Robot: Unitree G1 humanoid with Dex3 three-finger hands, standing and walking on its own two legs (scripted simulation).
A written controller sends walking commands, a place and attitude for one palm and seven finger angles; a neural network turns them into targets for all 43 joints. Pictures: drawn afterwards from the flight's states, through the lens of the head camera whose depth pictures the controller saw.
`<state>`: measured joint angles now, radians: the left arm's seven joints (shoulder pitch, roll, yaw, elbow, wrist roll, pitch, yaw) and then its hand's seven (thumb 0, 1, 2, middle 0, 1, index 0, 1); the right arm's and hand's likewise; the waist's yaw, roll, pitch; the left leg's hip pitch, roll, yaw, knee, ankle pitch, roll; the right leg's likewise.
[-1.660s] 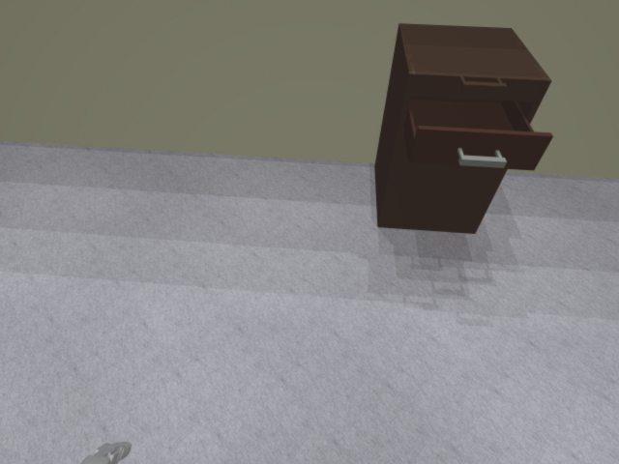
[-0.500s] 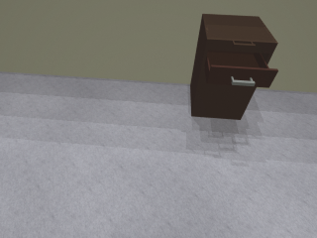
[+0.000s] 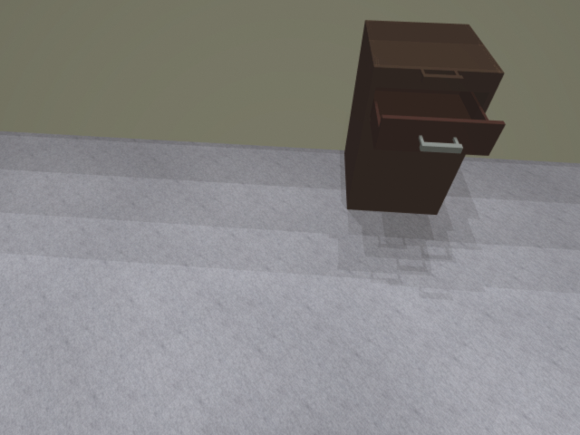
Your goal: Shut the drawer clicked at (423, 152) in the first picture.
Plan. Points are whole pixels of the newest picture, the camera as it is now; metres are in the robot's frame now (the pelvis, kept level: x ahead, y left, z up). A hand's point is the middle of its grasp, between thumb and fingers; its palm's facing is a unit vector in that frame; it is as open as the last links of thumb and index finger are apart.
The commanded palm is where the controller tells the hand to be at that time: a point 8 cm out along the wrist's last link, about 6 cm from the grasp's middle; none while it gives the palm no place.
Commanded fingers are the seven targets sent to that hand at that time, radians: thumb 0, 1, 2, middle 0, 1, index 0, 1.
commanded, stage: walk to a spot facing it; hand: left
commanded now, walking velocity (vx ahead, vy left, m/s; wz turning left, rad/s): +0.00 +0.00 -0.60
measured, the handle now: (439, 143) +1.03 -0.42 -0.21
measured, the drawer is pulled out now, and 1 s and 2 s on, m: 0.19 0.19 0.19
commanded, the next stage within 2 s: none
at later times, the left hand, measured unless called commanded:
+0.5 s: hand out of the picture +0.06 +0.16 -0.17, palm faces -0.20 -0.94 -0.27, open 7.4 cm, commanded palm none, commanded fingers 0.00 0.90 0.90 -0.20 -0.30 -0.20 -0.30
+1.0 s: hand out of the picture +0.15 +0.20 -0.18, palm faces -0.46 -0.86 -0.21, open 7.4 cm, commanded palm none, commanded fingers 0.00 0.90 0.90 -0.20 -0.30 -0.20 -0.30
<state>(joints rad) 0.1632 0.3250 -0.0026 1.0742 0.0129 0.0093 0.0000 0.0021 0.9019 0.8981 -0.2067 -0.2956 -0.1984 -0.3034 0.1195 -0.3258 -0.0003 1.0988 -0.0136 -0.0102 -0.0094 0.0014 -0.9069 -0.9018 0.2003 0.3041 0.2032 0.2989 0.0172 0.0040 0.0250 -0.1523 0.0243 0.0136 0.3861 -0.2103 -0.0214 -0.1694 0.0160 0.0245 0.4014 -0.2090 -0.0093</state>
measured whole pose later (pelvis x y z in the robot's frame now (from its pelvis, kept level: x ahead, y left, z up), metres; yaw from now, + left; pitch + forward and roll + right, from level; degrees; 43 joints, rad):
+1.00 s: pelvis -0.02 +0.04 +0.00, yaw -33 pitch +1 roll -2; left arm 0.23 0.30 0.10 0.90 0.04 0.08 -0.03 0.00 0.91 0.90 -0.20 -0.30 -0.20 -0.30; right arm 0.19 -0.18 -0.02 0.89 -0.02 0.01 -0.03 0.00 -0.91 -0.90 0.20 0.30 0.20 0.30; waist 0.04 -0.08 0.03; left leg -0.20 0.02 0.06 0.47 -0.28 0.03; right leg -0.56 0.08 0.09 1.13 -0.37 0.07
